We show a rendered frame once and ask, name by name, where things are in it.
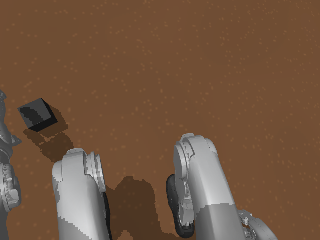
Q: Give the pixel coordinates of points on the left robot arm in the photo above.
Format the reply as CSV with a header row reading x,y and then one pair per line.
x,y
10,190

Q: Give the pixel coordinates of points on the left robot foot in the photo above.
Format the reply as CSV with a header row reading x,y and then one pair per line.
x,y
108,215

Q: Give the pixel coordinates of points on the left robot hand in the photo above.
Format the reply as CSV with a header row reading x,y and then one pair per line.
x,y
15,141

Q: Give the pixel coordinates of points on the right robot hand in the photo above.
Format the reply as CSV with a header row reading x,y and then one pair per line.
x,y
258,229

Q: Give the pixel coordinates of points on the cube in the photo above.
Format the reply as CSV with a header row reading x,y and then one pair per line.
x,y
37,115

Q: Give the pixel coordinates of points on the right robot foot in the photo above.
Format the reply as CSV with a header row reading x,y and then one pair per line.
x,y
173,201

